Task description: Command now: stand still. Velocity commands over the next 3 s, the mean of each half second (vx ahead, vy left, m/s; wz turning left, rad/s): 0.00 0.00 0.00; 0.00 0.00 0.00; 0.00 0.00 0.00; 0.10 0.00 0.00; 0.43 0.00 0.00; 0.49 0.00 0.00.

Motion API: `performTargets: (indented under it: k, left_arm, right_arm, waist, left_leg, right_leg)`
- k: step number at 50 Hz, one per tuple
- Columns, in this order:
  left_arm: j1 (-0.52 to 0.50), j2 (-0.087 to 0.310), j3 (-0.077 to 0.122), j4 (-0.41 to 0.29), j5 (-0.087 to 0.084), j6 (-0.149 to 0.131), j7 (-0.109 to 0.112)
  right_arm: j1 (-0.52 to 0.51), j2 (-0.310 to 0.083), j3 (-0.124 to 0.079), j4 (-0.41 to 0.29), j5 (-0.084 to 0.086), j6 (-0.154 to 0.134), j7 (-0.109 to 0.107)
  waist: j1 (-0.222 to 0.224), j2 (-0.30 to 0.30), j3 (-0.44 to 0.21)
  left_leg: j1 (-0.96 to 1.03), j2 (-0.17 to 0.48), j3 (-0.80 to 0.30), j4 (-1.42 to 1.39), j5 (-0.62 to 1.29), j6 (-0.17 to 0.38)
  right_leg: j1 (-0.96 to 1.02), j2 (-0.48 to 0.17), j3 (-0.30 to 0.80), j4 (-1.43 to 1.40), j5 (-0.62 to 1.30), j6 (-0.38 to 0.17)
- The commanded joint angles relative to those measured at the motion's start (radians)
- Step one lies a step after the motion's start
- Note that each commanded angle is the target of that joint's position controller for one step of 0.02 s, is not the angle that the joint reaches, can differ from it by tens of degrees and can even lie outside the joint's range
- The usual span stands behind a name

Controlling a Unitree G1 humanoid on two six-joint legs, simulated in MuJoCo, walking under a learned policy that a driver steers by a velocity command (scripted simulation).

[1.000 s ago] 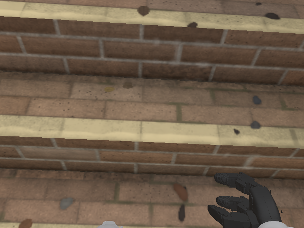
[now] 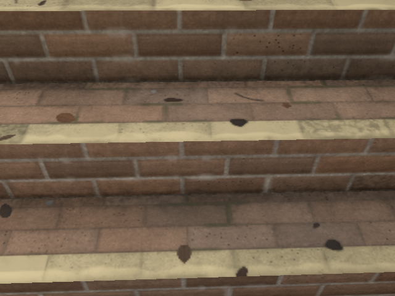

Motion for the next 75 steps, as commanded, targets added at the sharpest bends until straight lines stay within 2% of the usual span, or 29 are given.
performTargets:
  k: [1, 2, 3, 4, 7, 9, 12, 23, 27, 28, 49, 75]
  left_arm:
    - [0.221, 0.05, 0.018, 0.014, 0.013, 0.003, -0.033]
    - [0.136, 0.063, 0.015, -0.003, 0.024, 0.005, -0.021]
    - [0.053, 0.067, 0.016, -0.024, 0.038, 0.01, -0.013]
    - [0.032, 0.074, 0.02, -0.022, 0.042, 0.016, -0.008]
    - [0.02, 0.069, 0.023, -0.016, 0.032, 0.019, 0.004]
    - [0.015, 0.066, 0.025, -0.021, 0.028, 0.019, 0.019]
    - [0.027, 0.064, 0.03, -0.024, 0.025, 0.02, 0.029]
    - [0.125, 0.058, 0.028, 0.007, 0.018, 0.03, 0.05]
    - [0.148, 0.059, 0.021, 0.016, 0.021, 0.035, 0.052]
    - [0.146, 0.065, 0.024, 0.015, 0.019, 0.035, 0.052]
    - [0.209, 0.057, 0.013, 0.048, 0.025, 0.046, 0.048]
    - [0.294, 0.047, -0.001, 0.087, 0.025, 0.07, 0.044]
  right_arm:
    - [-0.088, -0.127, -0.002, -0.077, 0.024, -0.006, -0.007]
    - [-0.086, -0.098, -0.001, -0.071, 0.026, -0.008, 0.001]
    - [-0.073, -0.052, 0.009, -0.06, 0.026, -0.011, 0.009]
    - [-0.073, -0.039, 0.013, -0.063, 0.024, -0.012, 0.014]
    - [-0.032, -0.064, 0.008, -0.061, 0.015, -0.007, 0.021]
    - [-0.021, -0.053, 0.011, -0.066, 0.012, -0.005, 0.014]
    - [-0.02, -0.049, 0.008, -0.085, 0.011, -0.006, 0.02]
    - [-0.02, -0.036, 0.002, -0.127, 0.011, -0.004, 0.03]
    - [-0.018, -0.038, -0.001, -0.134, 0.012, -0.003, 0.031]
    - [-0.006, -0.033, -0.001, -0.128, 0.017, -0.001, 0.03]
    - [0.091, -0.007, 0.001, -0.087, 0.012, 0.011, 0.027]
    - [0.185, 0.0, 0.021, -0.031, 0.01, 0.027, 0.026]
  waist:
    - [0.123, -0.009, -0.032]
    - [0.083, -0.016, -0.025]
    - [0.055, -0.016, -0.002]
    - [0.044, -0.018, 0.01]
    - [0.015, -0.046, -0.008]
    - [0.009, -0.035, -0.03]
    - [0.008, -0.023, -0.051]
    - [0.02, -0.027, -0.018]
    - [0.025, -0.034, -0.006]
    - [0.024, -0.037, -0.002]
    - [0.031, -0.053, 0.05]
    - [0.029, -0.043, 0.081]
  left_leg:
    - [0.061, -0.04, 0.006, -0.2, 0.245, 0.131]
    - [0.019, -0.044, 0.011, -0.217, 0.157, 0.165]
    - [0.013, -0.045, 0.011, -0.244, 0.103, 0.167]
    - [0.041, -0.046, 0.008, -0.253, 0.082, 0.166]
    - [0.132, -0.04, 0.004, -0.275, 0.115, 0.164]
    - [0.167, -0.04, 0.015, -0.273, 0.16, 0.157]
    - [0.209, -0.034, 0.015, -0.274, 0.245, 0.168]
    - [0.292, -0.04, 0.012, -0.294, 0.321, 0.182]
    - [0.296, -0.045, 0.015, -0.303, 0.314, 0.185]
    - [0.298, -0.044, 0.016, -0.303, 0.3, 0.183]
    - [0.238, -0.065, 0.045, -0.339, 0.157, 0.174]
    - [0.241, -0.061, 0.057, -0.364, 0.153, 0.163]
  right_leg:
    - [0.179, -0.112, 0.128, -0.117, 0.313, -0.056]
    - [0.192, -0.097, 0.093, -0.122, 0.265, -0.032]
    - [0.174, -0.097, 0.081, -0.134, 0.199, -0.027]
    - [0.142, -0.095, 0.078, -0.153, 0.141, -0.03]
    - [0.116, -0.092, 0.071, -0.174, 0.145, -0.034]
    - [0.122, -0.095, 0.071, -0.165, 0.194, -0.03]
    - [0.117, -0.098, 0.07, -0.152, 0.225, -0.023]
    - [0.058, -0.1, 0.064, -0.154, 0.171, 0.014]
    - [0.055, -0.103, 0.063, -0.16, 0.157, 0.019]
    - [0.051, -0.105, 0.062, -0.161, 0.15, 0.021]
    - [0.085, -0.103, 0.071, -0.206, 0.154, 0.009]
    - [0.115, -0.088, 0.07, -0.261, 0.188, -0.007]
